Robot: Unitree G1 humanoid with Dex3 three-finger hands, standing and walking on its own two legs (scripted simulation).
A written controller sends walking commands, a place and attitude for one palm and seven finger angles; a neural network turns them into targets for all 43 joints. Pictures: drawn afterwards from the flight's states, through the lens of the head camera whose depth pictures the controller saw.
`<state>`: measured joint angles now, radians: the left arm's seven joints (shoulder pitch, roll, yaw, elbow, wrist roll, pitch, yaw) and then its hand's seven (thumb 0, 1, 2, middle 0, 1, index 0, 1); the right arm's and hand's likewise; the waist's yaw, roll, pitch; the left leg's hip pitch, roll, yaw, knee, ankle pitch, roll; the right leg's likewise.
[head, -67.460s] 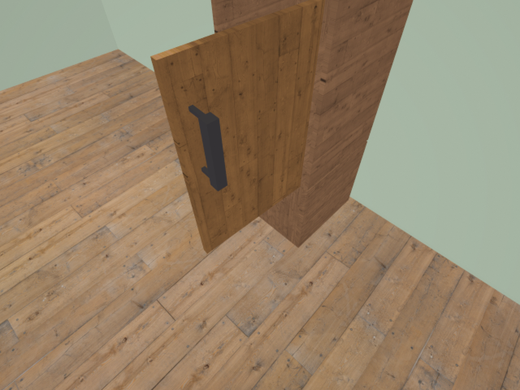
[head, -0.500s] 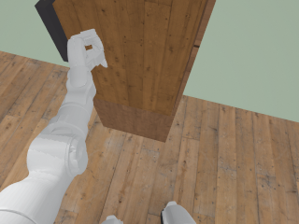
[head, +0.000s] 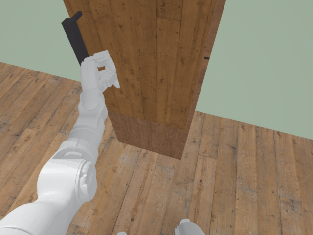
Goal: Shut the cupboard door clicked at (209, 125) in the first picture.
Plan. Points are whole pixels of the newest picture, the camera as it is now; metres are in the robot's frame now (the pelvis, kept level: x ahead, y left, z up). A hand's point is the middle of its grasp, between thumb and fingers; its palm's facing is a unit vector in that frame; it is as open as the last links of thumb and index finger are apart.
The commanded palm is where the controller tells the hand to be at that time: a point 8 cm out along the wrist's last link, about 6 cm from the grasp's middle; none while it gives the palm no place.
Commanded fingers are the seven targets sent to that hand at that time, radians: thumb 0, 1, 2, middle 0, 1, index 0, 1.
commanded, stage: draw the hand back to the body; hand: left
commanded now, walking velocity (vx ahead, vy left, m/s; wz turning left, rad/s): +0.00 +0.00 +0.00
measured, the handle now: (83, 44) +0.66 +0.18 +0.10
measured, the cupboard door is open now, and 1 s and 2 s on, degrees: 1 1 1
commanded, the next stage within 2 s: step back with the hand held close in 1.44 s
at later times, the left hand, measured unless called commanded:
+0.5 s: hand (62, 121) +0.34 +0.16 +0.16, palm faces +0.13 -0.97 -0.18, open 3.1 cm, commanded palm +0.29 +0.21 +0.17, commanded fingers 0.00 0.90 0.90 -0.94 -1.11 -0.94 -1.11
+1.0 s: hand out of the picture +0.23 +0.27 +0.19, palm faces +0.45 -0.81 -0.38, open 5.6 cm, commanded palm +0.17 +0.30 +0.21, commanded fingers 0.00 0.90 0.90 -0.25 -0.36 -0.25 -0.36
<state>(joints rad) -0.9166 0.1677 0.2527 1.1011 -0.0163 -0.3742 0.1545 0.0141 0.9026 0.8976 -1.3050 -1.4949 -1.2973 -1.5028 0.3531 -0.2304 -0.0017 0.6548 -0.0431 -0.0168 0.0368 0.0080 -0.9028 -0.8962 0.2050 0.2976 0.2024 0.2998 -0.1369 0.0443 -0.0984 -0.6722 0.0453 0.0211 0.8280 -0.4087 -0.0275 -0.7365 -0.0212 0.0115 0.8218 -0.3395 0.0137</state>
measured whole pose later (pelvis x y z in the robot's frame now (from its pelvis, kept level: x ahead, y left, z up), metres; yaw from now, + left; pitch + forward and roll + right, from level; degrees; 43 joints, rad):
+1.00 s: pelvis +0.03 +0.01 +0.04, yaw +2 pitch -4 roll +0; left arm 0.37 0.32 0.29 -0.30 -0.05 -0.07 0.10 0.01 0.90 0.90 -0.53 -0.64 -0.52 -0.65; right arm 0.21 -0.22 0.04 0.64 0.00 -0.07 -0.08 0.02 -0.90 -0.90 0.21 0.30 0.20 0.30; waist 0.06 0.08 0.00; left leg -0.07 0.03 0.01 0.41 -0.28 -0.02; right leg -0.12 -0.04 -0.02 0.41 -0.22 0.03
